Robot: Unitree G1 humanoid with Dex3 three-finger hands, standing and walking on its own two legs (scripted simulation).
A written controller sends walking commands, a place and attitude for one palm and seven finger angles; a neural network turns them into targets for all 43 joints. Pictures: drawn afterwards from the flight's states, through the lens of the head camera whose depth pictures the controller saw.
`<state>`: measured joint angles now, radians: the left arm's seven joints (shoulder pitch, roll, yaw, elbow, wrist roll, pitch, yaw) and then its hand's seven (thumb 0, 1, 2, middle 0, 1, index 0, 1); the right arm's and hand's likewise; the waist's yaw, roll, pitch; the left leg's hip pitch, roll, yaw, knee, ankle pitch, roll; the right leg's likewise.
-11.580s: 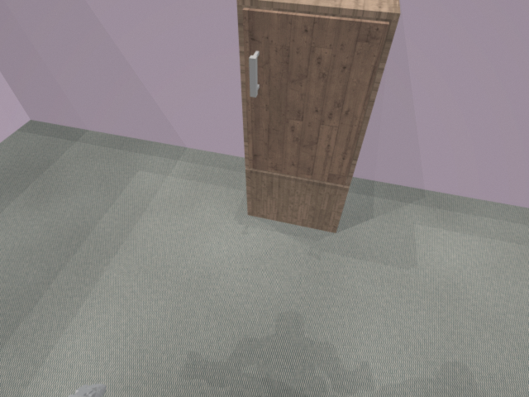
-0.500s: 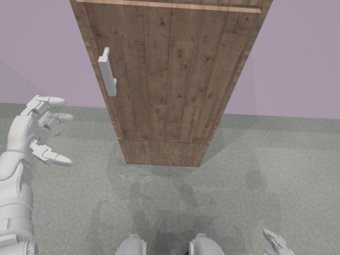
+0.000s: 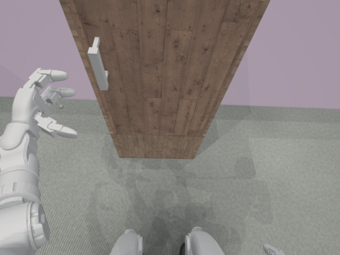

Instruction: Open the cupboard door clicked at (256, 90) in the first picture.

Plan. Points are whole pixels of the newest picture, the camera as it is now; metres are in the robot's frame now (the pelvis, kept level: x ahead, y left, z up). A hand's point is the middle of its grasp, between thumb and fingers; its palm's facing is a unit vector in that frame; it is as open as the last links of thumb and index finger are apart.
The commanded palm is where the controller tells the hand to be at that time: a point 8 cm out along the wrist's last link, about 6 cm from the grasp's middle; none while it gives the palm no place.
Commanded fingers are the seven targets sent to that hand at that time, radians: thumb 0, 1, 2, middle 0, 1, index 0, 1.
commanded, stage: move the hooked fingers beside the handle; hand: left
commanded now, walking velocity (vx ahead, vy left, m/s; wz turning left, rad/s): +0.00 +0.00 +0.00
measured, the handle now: (100, 65) +0.56 +0.17 +0.07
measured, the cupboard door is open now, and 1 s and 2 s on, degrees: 0 0 0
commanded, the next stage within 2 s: slide the fingers in behind the handle in 1.36 s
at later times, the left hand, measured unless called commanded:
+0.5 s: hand (73, 84) +0.49 +0.23 +0.06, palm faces -0.02 -1.00 -0.01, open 14.0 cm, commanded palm +0.48 +0.28 +0.06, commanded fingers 0.00 -0.50 0.30 -0.30 -1.20 -0.30 -1.20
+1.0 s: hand (71, 82) +0.51 +0.24 +0.05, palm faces -0.01 -1.00 -0.01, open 14.0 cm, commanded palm +0.49 +0.28 +0.06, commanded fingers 0.00 -0.50 0.30 -0.30 -1.20 -0.30 -1.20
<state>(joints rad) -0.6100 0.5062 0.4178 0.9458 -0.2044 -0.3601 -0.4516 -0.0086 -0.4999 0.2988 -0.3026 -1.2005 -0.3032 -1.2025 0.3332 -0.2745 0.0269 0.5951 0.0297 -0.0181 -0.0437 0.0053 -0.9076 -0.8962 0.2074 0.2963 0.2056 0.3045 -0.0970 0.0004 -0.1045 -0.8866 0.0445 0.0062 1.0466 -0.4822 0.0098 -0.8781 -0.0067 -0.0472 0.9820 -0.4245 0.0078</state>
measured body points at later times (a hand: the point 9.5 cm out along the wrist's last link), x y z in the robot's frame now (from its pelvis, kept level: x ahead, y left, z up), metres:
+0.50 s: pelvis -0.01 +0.00 -0.01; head +0.13 +0.03 +0.42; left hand +0.49 +0.28 +0.07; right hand +0.00 -0.27 -0.11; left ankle +0.01 +0.11 -0.67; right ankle +0.02 -0.13 -0.67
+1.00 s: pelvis +0.00 +0.01 -0.01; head +0.15 +0.04 +0.41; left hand +0.50 +0.29 +0.06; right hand +0.00 -0.26 -0.11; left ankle +0.01 +0.11 -0.67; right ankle +0.02 -0.13 -0.67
